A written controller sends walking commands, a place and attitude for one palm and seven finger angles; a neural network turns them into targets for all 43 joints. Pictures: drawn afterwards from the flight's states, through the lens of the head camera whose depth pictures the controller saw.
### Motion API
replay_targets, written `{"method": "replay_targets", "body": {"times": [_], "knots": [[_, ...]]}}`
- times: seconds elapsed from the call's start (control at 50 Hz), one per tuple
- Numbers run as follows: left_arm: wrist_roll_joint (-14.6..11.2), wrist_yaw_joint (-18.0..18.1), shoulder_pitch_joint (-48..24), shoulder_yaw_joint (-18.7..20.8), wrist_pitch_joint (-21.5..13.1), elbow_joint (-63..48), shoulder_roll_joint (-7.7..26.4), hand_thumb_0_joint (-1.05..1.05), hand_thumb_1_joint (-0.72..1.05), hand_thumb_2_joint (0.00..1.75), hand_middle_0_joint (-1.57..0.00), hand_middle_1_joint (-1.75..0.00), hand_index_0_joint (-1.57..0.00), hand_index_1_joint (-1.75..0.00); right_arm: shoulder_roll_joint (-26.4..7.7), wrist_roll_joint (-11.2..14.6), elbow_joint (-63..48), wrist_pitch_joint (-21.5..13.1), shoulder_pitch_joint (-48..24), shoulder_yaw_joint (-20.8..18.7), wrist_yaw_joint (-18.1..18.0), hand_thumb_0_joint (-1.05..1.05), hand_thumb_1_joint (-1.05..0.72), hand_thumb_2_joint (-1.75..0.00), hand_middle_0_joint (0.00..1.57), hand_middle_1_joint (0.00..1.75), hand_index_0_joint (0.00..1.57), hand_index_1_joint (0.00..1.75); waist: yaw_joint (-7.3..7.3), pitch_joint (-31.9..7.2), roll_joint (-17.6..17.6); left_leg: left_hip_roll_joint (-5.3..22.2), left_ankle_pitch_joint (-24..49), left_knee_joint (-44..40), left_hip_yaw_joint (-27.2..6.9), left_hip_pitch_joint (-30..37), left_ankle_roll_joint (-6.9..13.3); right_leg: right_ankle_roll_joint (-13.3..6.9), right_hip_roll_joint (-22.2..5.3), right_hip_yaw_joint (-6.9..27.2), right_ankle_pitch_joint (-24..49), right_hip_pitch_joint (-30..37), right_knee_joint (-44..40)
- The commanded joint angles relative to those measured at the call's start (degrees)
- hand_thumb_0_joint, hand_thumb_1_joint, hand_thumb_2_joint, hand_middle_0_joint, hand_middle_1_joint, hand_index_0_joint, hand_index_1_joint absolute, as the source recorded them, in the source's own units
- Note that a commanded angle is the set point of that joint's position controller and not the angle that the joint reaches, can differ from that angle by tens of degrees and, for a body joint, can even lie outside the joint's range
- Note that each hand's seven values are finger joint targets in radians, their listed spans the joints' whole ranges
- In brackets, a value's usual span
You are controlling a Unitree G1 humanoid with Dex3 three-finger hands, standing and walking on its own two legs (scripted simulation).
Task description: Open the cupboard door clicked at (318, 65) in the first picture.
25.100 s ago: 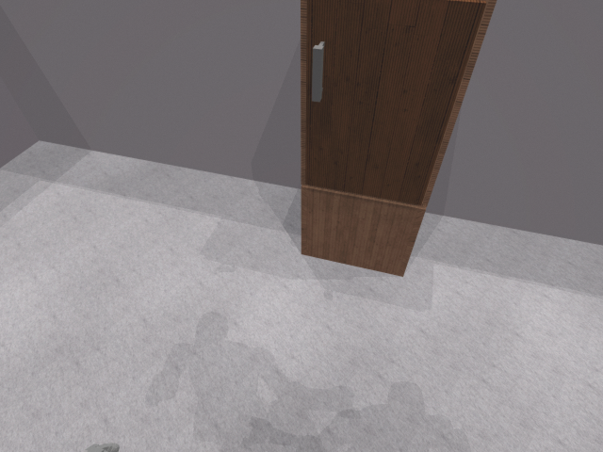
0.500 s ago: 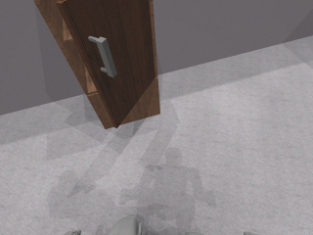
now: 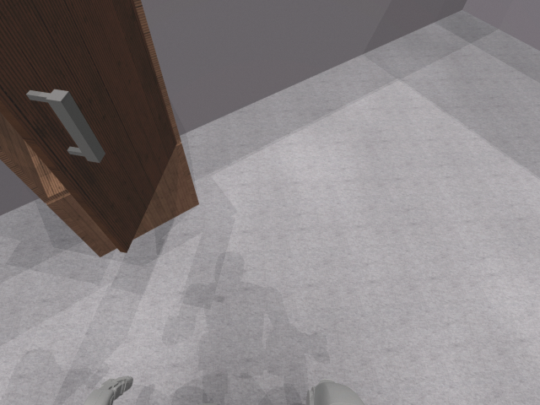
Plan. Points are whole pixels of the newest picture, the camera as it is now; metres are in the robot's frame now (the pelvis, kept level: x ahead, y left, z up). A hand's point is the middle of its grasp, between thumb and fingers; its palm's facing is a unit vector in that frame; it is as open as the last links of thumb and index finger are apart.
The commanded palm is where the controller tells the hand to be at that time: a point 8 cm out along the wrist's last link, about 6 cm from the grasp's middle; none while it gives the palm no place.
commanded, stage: walk to a spot facing it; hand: left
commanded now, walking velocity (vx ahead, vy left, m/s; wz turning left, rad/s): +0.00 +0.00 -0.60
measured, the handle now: (67, 127) +0.49 +0.38 +0.07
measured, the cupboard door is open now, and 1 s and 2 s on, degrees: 44 44 44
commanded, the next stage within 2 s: turn to face it in 1.90 s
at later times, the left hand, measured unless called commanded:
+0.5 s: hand (192, 352) +0.20 +0.15 -0.17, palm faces -0.31 -0.93 -0.18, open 7.4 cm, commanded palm none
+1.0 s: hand (296, 279) +0.34 -0.03 -0.16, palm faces -0.56 -0.80 -0.21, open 7.3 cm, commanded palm none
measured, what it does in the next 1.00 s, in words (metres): walks ahead, turning right: right foot, then left foot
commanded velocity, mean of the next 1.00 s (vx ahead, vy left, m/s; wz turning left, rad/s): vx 0.26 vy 0.00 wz -0.51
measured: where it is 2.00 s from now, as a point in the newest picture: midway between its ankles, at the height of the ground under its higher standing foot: (393, 295)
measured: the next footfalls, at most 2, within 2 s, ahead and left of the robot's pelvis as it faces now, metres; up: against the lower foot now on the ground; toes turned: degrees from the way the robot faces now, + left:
right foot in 0.06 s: +0.05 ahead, -0.13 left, +0.00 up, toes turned -7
left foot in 0.40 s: +0.10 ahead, +0.11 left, +0.00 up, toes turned -12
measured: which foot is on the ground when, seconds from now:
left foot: down 0.00-0.06, up 0.08-0.38, down 0.40-0.76, up 0.78-1.00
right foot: up 0.00-0.04, down 0.06-0.38, up 0.40-0.72, down 0.74-1.00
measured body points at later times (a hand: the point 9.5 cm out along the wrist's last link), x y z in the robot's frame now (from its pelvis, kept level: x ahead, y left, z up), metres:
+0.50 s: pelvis +0.05 -0.01 +0.00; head +0.10 -0.01 +0.45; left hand +0.22 +0.20 -0.15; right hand +0.01 -0.26 -0.13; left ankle +0.06 +0.12 -0.74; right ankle +0.00 -0.12 -0.67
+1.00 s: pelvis +0.18 -0.15 +0.01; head +0.22 -0.18 +0.45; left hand +0.37 +0.02 -0.14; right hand +0.09 -0.38 -0.14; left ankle +0.31 -0.04 -0.68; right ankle +0.12 -0.20 -0.74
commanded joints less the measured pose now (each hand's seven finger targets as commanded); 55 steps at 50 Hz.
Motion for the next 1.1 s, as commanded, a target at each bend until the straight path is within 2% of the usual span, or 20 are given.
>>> {"method": "replay_targets", "body": {"times": [0.0,0.02,0.04,0.06,0.14,0.32,0.34,0.36,0.38,0.4,0.44,0.5,0.64,0.68,0.7,0.72,0.74,0.8,0.86,1.08], "knots": [[0.1,-0.3,3.2,0.7,-2.3,-3.6,3.5,0.0,0.9,0.9,-0.2,-0.3,-0.2,-0.3,-12.8,0.6,-3.3,-0.8,2.3,-3.9,-0.2,0.0,-0.9,-0.9,0.2,0.3,0.2,0.3,0.15,-10.7,11.0,9.1,32.3,2.4,-1.0,2.5,4.9,-2.1,1.7,-3.7,12.2,13.7,-18.0],[0.4,0.2,7.9,1.5,-2.8,-2.3,7.0,0.0,0.9,0.9,-0.2,-0.3,-0.2,-0.3,-11.5,1.2,-4.1,-0.7,1.6,-3.8,0.1,0.0,-0.9,-0.9,0.2,0.3,0.2,0.3,2.69,-13.0,3.0,6.4,23.9,12.1,1.9,-5.6,2.0,-4.4,-3.6,2.8,25.9,25.2,-23.1],[0.9,1.4,12.4,3.2,-3.4,-1.0,14.8,0.0,0.9,0.9,-0.2,-0.3,-0.2,-0.3,-6.4,2.0,-6.8,-0.7,-0.8,-2.6,0.4,0.0,-0.9,-0.9,0.2,0.3,0.2,0.3,4.76,-14.6,-18.8,-3.2,-13.3,28.0,5.3,-22.2,-1.5,-11.9,-20.9,27.0,47.6,33.6,-26.9],[-0.1,2.1,14.5,2.9,-3.2,-0.4,15.9,0.0,0.9,0.9,-0.2,-0.3,-0.2,-0.3,-8.7,2.0,-7.2,0.0,-1.9,-2.5,-0.1,0.0,-0.9,-0.9,0.2,0.3,0.2,0.3,6.3,-14.5,-16.1,-2.6,-19.8,34.7,-4.6,-22.4,-1.0,-16.5,-23.8,27.6,46.9,28.8,-27.0],[0.4,3.3,3.2,1.8,-2.4,-3.7,9.5,0.0,0.9,0.9,-0.2,-0.3,-0.2,-0.3,-6.8,1.8,-4.2,0.5,-2.4,-2.6,0.3,0.0,-0.9,-0.9,0.2,0.3,0.2,0.3,0.54,-11.2,-9.3,-1.9,-8.7,34.4,-6.2,-19.0,-1.5,-13.7,-13.7,20.0,33.8,17.8,-26.4],[0.4,1.4,-0.1,2.0,-2.7,-3.9,9.2,0.0,0.9,0.9,-0.2,-0.3,-0.2,-0.3,-6.0,1.3,-2.4,-1.6,5.0,-2.6,0.9,0.0,-0.9,-0.9,0.2,0.3,0.2,0.3,-3.0,-8.0,-8.3,-6.9,-1.6,1.3,-2.2,2.2,0.0,-10.7,-7.2,23.9,-5.7,1.8,-29.4],[0.3,1.1,-1.6,1.5,-2.7,-4.8,7.0,0.0,0.9,0.9,-0.2,-0.3,-0.2,-0.3,-8.4,1.1,-1.0,-2.3,9.7,-2.9,0.3,0.0,-0.9,-0.9,0.2,0.3,0.2,0.3,-5.58,-8.0,-2.9,-3.1,-5.0,-7.3,-6.3,11.2,1.6,-8.0,-3.3,20.7,-10.0,-6.9,-23.7],[-0.2,0.4,-2.1,0.6,-2.6,-6.5,2.2,0.0,0.9,0.9,-0.2,-0.3,-0.2,-0.3,-14.3,-0.3,0.1,-2.8,14.0,-4.1,-0.2,0.0,-0.9,-0.9,0.2,0.3,0.2,0.3,-7.47,-6.9,15.8,11.8,-20.8,-16.9,-25.9,16.9,6.8,-4.1,5.7,10.7,-12.0,-18.7,-6.3],[0.0,-0.1,-6.7,0.6,-3.5,-9.3,2.9,0.0,0.9,0.9,-0.2,-0.3,-0.2,-0.3,-16.8,-0.1,-0.2,-3.2,16.4,-4.4,-0.8,0.0,-0.9,-0.9,0.2,0.3,0.2,0.3,-8.34,-5.6,15.9,23.7,-24.5,-23.1,-37.2,13.1,12.7,-2.4,2.2,4.7,-9.6,-21.2,6.0],[0.8,-0.9,-8.3,1.3,-4.0,-9.1,3.6,0.0,0.9,0.9,-0.2,-0.3,-0.2,-0.3,-16.1,-0.4,-0.9,-3.6,14.6,-4.1,-0.3,0.0,-0.9,-0.9,0.2,0.3,0.2,0.3,-7.44,-4.4,8.2,23.2,-21.9,-23.5,-37.7,8.1,14.5,-2.5,-0.6,6.8,-5.6,-19.8,13.5],[1.2,-1.7,-5.8,1.3,-4.0,-6.7,1.9,0.0,0.9,0.9,-0.2,-0.3,-0.2,-0.3,-11.4,-0.2,-1.7,-4.3,9.0,-2.7,0.0,0.0,-0.9,-0.9,0.2,0.3,0.2,0.3,-3.33,-2.4,7.5,15.3,-8.5,-21.1,-22.3,5.0,10.1,-1.5,-3.0,4.7,3.8,-18.6,18.6],[0.9,-2.4,-6.1,0.1,-3.6,-5.7,-0.7,0.0,0.9,0.9,-0.2,-0.3,-0.2,-0.3,-8.2,0.0,0.1,-5.0,12.2,-1.7,-0.3,0.0,-0.9,-0.9,0.2,0.3,0.2,0.3,-3.64,-5.0,9.6,10.8,16.5,-16.1,-6.7,11.5,7.6,-0.7,-3.9,1.2,8.3,-18.0,14.6],[0.7,-2.5,-10.5,-0.7,-3.8,-5.5,-1.1,0.0,0.9,0.9,-0.2,-0.3,-0.2,-0.3,-9.6,-0.4,2.8,-4.5,15.8,-2.3,0.4,0.0,-0.9,-0.9,0.2,0.3,0.2,0.3,-4.71,-4.9,10.8,12.0,23.7,-12.7,3.4,8.6,6.6,-3.0,-0.9,-6.0,7.3,-2.5,-7.7],[0.8,-2.1,-1.8,0.1,-4.4,-3.1,1.1,0.0,0.9,0.9,-0.2,-0.3,-0.2,-0.3,-10.6,0.0,2.5,-4.2,13.5,-2.5,0.7,0.0,-0.9,-0.9,0.2,0.3,0.2,0.3,0.41,-8.5,8.3,11.0,32.6,-0.4,6.6,5.5,5.0,-5.2,2.0,-7.7,7.7,11.8,-14.6],[0.9,-1.5,9.6,1.3,-5.0,0.7,4.7,0.0,0.9,0.9,-0.2,-0.3,-0.2,-0.3,-10.2,0.9,1.6,-4.4,10.6,-2.3,1.0,0.0,-0.9,-0.9,0.2,0.3,0.2,0.3,6.13,-13.9,2.7,8.4,32.2,12.6,8.9,-4.6,2.9,-7.4,0.7,-4.4,10.0,30.5,-17.5],[1.0,-0.4,20.3,3.8,-5.7,3.2,13.1,0.0,0.9,0.9,-0.2,-0.3,-0.2,-0.3,-6.0,2.3,-1.4,-4.6,8.3,-1.2,1.7,0.0,-0.9,-0.9,0.2,0.3,0.2,0.3,10.65,-21.0,-15.0,-0.2,-2.1,33.9,10.3,-24.4,-0.3,-14.1,-17.7,23.2,5.3,47.2,-24.8],[-0.6,0.5,21.6,4.0,-5.4,4.2,16.2,0.0,0.9,0.9,-0.2,-0.3,-0.2,-0.3,-6.4,2.2,-3.8,-4.6,2.2,-1.5,1.3,0.0,-0.9,-0.9,0.2,0.3,0.2,0.3,10.39,-17.4,-15.3,-2.4,-17.8,46.0,0.5,-33.6,-0.3,-17.9,-25.3,37.5,11.8,43.1,-32.6],[-0.2,1.8,6.2,1.2,-5.5,-0.1,7.5,0.0,0.9,0.9,-0.2,-0.3,-0.2,-0.3,-6.1,1.1,-0.6,-3.7,1.5,-2.4,1.3,0.0,-0.9,-0.9,0.2,0.3,0.2,0.3,1.65,-7.0,-6.8,3.7,-2.8,41.7,-6.5,-27.4,-0.6,-14.3,-18.2,22.0,8.1,19.1,-35.4],[0.5,1.7,3.5,0.7,-6.6,0.0,5.1,0.0,0.9,0.9,-0.2,-0.3,-0.2,-0.3,-4.0,0.6,2.3,-2.1,5.8,-2.2,1.8,0.0,-0.9,-0.9,0.2,0.3,0.2,0.3,-2.2,-6.9,-7.6,1.8,0.9,31.5,-3.9,-19.6,-1.4,-12.9,-13.0,13.1,14.6,12.0,-36.5],[0.3,1.7,11.7,0.6,-7.8,5.5,4.9,0.0,0.9,0.9,-0.2,-0.3,-0.2,-0.3,-3.2,1.0,-2.6,-4.2,-7.6,-2.4,2.9,0.0,-0.9,-0.9,0.2,0.3,0.2,0.3,0.57,-4.9,-5.9,-3.4,5.5,5.5,-2.4,-15.1,0.5,-12.5,-12.6,15.2,27.3,21.5,-31.9]]}}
